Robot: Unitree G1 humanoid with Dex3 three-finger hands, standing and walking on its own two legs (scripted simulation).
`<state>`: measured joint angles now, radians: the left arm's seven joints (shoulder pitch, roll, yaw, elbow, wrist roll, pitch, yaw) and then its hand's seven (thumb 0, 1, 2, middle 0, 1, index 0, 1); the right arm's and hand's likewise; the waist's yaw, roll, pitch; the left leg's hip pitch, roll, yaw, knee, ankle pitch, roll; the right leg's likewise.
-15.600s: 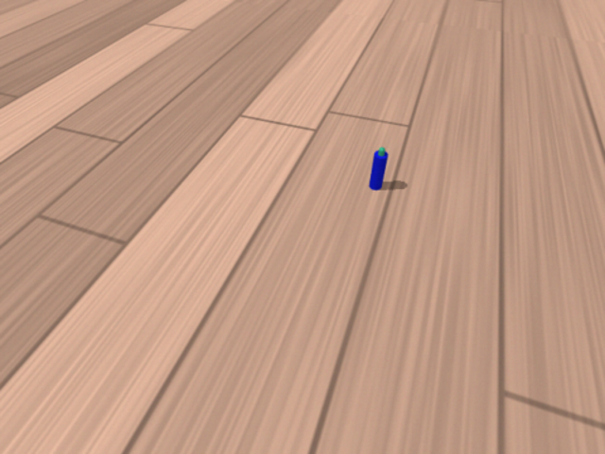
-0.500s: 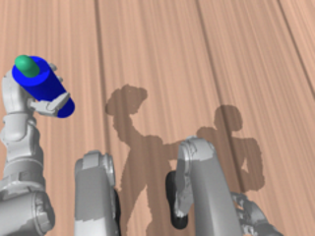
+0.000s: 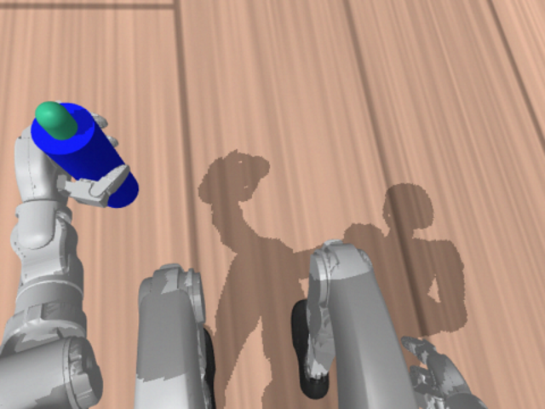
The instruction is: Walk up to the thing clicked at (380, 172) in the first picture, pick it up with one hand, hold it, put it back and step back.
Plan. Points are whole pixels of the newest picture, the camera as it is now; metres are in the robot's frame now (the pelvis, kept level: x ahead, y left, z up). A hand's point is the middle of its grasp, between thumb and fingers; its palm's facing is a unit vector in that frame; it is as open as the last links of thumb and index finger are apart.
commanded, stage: lift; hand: left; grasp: from the side
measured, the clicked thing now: (91, 159) +0.47 +0.21 -0.04
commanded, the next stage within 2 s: hold in 1.96 s
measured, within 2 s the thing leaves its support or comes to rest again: neither
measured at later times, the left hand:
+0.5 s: hand (47, 140) +0.43 +0.20 +0.09, palm faces +0.07 -1.00 -0.05, open 9.0 cm
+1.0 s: hand out of the picture +0.41 +0.19 +0.26, palm faces +0.10 -0.99 -0.05, open 9.0 cm
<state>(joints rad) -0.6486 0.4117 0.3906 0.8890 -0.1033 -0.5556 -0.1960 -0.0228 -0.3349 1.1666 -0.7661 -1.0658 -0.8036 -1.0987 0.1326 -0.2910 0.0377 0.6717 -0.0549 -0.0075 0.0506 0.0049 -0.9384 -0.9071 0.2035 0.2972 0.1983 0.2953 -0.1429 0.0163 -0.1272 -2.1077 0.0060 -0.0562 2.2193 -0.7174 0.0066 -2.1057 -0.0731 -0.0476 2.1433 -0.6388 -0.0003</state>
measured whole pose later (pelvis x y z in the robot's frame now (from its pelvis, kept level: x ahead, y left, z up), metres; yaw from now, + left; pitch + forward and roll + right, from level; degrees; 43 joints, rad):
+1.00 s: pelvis +0.05 +0.00 +0.23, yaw +1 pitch +22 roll -3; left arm -0.18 0.28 0.16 0.34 -0.18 -0.27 -0.05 -0.02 -0.34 1.17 -0.77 -1.06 -0.81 -1.09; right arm 0.18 -0.24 0.01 0.63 0.05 -0.08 -0.05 0.01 -0.91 -0.90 0.20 0.30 0.20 0.30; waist -0.05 0.02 -0.16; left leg -1.21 0.04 -0.04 1.44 -0.62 0.00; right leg -1.20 -0.03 -0.07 1.37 -0.54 0.01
